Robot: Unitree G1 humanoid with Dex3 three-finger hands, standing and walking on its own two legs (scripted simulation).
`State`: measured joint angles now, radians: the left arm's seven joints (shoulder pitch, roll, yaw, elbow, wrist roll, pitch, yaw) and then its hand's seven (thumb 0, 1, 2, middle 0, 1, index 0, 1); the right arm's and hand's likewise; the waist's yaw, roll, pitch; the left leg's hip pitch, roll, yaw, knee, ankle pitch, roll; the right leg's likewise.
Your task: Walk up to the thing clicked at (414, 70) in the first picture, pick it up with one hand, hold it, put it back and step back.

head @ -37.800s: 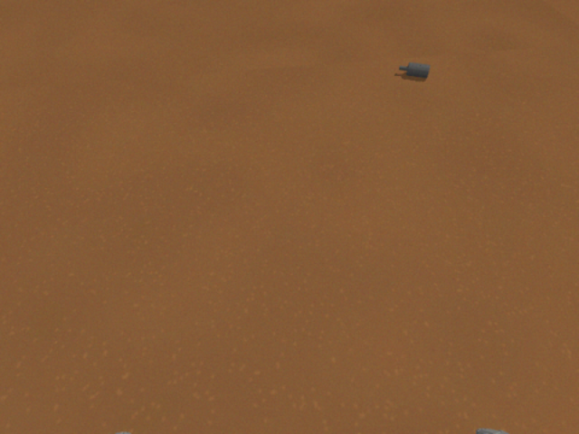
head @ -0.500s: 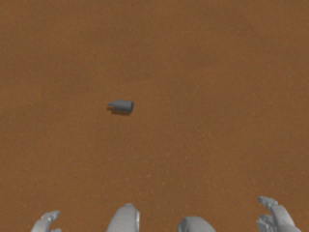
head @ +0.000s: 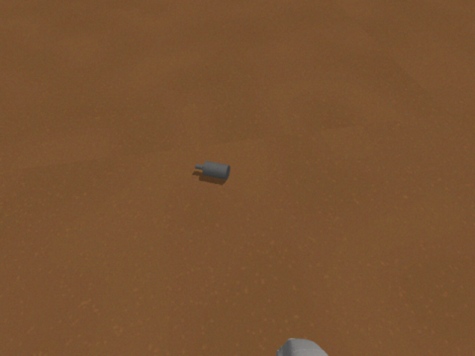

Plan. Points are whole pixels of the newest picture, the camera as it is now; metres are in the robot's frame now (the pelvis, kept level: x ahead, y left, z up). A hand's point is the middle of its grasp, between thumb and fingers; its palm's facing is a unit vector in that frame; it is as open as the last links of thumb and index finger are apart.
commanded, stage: step back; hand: left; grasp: from above
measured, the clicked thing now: (211, 169) +1.11 +0.20 -0.72
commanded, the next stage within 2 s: stand in 0.72 s
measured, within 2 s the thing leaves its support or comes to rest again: neither
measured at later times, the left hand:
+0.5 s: hand out of the picture +0.08 +0.30 -0.15, palm faces -0.02 -0.93 -0.37, open 7.4 cm
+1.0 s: hand (115, 323) +0.19 +0.27 -0.14, palm faces -0.07 -0.94 -0.32, open 7.4 cm
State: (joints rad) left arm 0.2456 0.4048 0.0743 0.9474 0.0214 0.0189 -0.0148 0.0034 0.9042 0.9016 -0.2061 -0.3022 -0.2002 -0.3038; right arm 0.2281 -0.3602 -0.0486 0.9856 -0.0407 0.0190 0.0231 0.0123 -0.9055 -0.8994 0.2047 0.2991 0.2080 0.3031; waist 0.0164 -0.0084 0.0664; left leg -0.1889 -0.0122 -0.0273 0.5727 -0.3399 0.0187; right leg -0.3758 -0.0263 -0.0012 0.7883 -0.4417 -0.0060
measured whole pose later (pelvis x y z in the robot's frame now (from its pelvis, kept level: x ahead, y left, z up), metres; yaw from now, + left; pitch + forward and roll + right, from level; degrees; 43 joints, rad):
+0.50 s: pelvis +0.02 +0.02 +0.00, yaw -1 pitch -2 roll +0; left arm 0.22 0.40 0.06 1.02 0.01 -0.01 -0.01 0.00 0.90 0.90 -0.21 -0.30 -0.20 -0.30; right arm 0.21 -0.35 -0.06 1.02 -0.05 -0.01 0.02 0.01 -0.91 -0.90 0.20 0.30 0.21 0.30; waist 0.00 -0.03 0.06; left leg -0.23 0.02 0.04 0.59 -0.32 0.01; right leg -0.33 -0.01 0.03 0.74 -0.45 -0.01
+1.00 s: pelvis +0.05 +0.03 +0.01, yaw -2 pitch -2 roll +0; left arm 0.01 0.35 0.00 1.06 0.00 -0.01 -0.01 0.00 0.91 0.90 -0.21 -0.30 -0.20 -0.30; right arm 0.06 -0.34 -0.02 1.08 0.00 -0.02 0.00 0.01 -0.91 -0.90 0.21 0.30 0.21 0.30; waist -0.01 -0.01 0.11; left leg -0.09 0.01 0.03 0.41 -0.28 0.00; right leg -0.16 -0.02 0.01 0.43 -0.22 0.02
